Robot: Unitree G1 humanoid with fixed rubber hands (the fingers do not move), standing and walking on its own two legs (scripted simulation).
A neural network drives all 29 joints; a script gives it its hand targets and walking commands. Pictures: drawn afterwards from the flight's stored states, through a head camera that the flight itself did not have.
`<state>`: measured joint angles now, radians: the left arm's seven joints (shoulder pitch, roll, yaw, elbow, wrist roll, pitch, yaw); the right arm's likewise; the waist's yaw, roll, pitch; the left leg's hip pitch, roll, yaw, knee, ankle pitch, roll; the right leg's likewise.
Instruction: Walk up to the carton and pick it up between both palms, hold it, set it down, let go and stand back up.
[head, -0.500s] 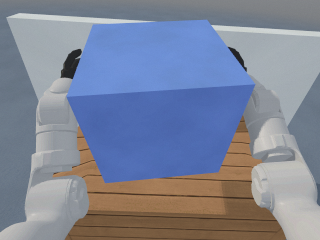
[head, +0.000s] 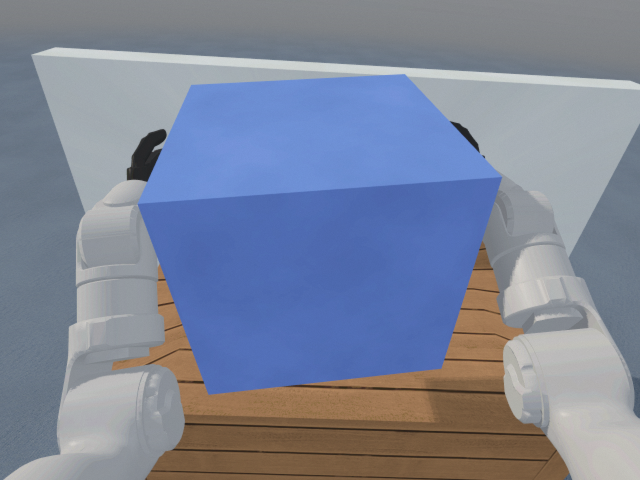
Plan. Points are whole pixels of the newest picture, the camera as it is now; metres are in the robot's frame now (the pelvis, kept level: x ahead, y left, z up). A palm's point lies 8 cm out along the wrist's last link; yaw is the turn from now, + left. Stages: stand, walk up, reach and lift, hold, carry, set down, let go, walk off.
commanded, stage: hold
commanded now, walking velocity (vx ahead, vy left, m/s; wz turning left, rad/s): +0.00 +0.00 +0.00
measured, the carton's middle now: (313, 223) +0.36 +0.01 +0.21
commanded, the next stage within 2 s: none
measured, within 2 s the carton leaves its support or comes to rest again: neither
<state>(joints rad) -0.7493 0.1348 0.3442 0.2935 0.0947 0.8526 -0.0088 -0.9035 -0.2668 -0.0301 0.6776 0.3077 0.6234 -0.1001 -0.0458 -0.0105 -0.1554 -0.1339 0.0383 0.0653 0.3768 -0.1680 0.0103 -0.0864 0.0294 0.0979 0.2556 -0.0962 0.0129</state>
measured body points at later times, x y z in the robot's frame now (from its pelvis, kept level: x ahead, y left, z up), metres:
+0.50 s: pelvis +0.03 +0.00 +0.00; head -0.05 +0.02 +0.44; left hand +0.40 +0.20 +0.26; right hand +0.42 -0.18 +0.28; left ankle +0.03 +0.11 -0.75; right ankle +0.04 -0.14 -0.75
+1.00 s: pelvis +0.00 +0.00 +0.00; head -0.09 +0.02 +0.44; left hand +0.37 +0.20 +0.25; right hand +0.38 -0.18 +0.27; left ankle +0.03 +0.11 -0.75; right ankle +0.04 -0.14 -0.75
